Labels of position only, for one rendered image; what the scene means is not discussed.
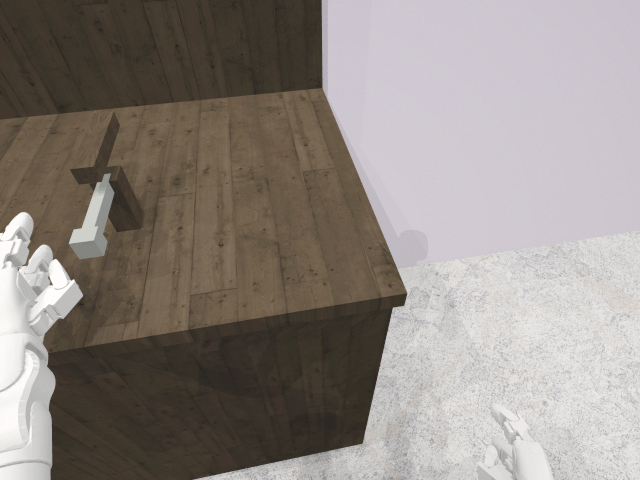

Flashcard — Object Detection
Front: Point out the robot left hand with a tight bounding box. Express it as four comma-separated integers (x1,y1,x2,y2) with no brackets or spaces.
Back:
0,212,83,344

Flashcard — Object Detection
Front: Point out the robot right hand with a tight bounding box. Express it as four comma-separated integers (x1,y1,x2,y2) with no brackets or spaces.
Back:
478,403,554,480

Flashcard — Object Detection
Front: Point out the left robot forearm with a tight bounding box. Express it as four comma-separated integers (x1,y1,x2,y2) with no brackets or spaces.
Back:
0,333,56,480

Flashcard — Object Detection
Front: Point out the tap lever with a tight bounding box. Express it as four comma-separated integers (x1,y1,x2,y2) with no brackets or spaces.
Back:
69,173,114,259

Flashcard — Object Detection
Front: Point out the counter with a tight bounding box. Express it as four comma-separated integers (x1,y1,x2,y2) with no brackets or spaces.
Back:
0,0,407,480

